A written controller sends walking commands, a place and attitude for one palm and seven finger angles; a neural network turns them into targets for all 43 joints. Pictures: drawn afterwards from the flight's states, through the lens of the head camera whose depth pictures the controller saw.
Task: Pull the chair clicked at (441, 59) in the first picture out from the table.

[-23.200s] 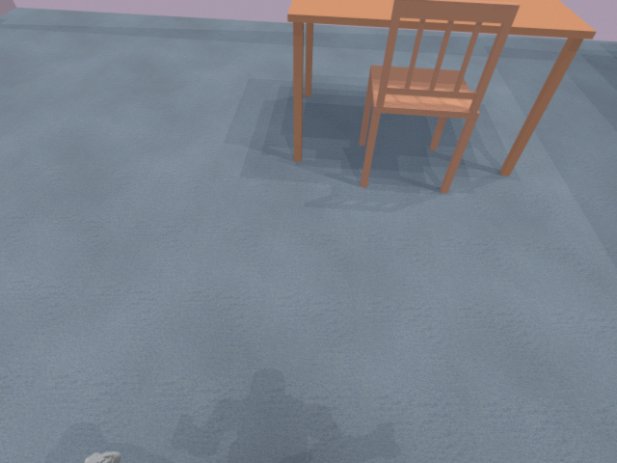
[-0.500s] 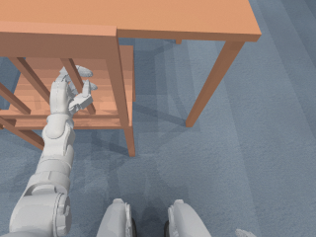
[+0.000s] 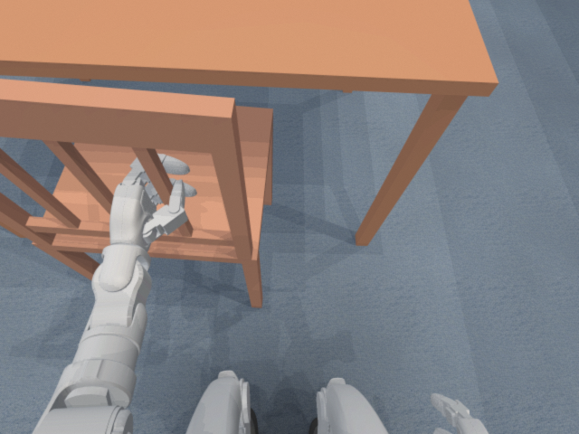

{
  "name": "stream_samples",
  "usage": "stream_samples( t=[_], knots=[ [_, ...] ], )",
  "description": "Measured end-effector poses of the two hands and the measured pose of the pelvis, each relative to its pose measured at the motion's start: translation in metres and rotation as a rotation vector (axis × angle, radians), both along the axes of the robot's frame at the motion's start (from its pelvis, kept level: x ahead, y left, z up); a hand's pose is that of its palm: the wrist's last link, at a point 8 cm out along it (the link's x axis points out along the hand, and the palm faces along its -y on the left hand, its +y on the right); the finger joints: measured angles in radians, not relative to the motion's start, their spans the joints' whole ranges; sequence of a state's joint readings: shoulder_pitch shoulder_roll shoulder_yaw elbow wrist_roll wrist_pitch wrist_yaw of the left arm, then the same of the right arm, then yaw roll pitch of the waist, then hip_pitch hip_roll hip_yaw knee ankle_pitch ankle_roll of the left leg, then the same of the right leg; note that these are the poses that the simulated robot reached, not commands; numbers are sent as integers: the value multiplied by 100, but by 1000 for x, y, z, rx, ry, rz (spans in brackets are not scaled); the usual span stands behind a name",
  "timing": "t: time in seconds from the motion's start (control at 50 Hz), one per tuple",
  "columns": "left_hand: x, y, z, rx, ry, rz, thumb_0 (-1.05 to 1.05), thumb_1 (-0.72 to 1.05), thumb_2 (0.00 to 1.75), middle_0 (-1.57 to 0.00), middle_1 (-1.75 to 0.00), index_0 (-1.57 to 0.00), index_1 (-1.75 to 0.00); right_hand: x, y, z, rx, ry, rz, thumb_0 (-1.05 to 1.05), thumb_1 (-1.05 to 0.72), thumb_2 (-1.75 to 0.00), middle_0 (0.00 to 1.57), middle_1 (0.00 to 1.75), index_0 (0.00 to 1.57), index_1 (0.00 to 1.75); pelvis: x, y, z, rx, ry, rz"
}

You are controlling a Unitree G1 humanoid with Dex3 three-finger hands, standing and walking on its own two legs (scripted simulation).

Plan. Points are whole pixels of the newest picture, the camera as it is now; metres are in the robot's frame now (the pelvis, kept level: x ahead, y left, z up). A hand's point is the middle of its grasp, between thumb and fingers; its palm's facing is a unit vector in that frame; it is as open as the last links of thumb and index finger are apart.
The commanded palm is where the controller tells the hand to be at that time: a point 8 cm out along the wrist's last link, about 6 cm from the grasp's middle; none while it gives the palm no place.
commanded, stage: step backward, pulling the chair out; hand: left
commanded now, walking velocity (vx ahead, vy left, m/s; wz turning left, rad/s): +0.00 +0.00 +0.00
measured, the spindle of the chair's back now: (99, 191) +0.45 +0.27 +0.00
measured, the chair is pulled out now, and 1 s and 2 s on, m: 0.03 0.14 0.19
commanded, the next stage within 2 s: none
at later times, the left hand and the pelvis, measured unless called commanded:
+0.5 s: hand (180, 217) +0.39 +0.14 +0.03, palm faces +0.00 -0.99 -0.10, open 4.8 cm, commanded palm +0.36 +0.19 +0.03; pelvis +0.00 +0.02 +0.09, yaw -2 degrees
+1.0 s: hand (191, 281) +0.30 +0.12 +0.04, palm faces +0.00 -0.99 -0.13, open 4.9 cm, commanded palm +0.30 +0.17 +0.04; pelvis -0.06 +0.00 +0.09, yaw -2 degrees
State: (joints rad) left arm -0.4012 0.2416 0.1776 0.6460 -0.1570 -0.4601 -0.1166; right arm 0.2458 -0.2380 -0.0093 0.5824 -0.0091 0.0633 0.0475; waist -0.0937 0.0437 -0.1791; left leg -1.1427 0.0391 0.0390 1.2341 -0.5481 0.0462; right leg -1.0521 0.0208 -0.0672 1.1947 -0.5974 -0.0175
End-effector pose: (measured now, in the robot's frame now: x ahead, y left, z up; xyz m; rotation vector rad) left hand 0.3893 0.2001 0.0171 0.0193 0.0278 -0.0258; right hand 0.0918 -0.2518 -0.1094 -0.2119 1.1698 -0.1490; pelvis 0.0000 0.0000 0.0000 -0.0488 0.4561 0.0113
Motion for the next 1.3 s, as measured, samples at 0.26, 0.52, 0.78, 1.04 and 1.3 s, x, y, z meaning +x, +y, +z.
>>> stream_samples(
  t=[0.26, 0.52, 0.78, 1.04, 1.3],
  knots=[
    [-7, -9, 28, 42, 384, 131, 2, 80, 83, -26, -113, -46, -145, -9, 13, 73, -39, 41, -97, 0, -90, -90, 20, 30, 20, 30, 10, 5, 75, 13, -176, -9],
    [-21, -8, 32, 87, 419, 56, 2, 79, 82, -27, -106, -49, -145, -51, -6, 95, -134, 73, -165, 0, -90, -90, 20, 30, 20, 30, -2, 15, 92, 14, -274, -51],
    [-63, -19, 34, 91, 442, 83, 3, 77, 82, -29, -102, -50, -145, -75, 4, 85, -60, 52, -175, 0, -90, -90, 20, 30, 20, 30, -30, 2, 97, 10, -314, -59],
    [-110, -32, 36, 122, 461, 53, 3, 76, 82, -29, -106, -50, -145, -93, -19, 88, -121, -54, -152, 0, -90, -90, 20, 30, 20, 30, -66, -1, 92, 26, -370, -39],
    [-138, -40, 37, 148, 474, 71, 3, 74, 83, -32, -111, -50, -145, -117, -16, 76, -70, -70, -135, 0, -90, -90, 20, 30, 20, 30, -81, -8, 92, 33, -404, -35]
  ],
)
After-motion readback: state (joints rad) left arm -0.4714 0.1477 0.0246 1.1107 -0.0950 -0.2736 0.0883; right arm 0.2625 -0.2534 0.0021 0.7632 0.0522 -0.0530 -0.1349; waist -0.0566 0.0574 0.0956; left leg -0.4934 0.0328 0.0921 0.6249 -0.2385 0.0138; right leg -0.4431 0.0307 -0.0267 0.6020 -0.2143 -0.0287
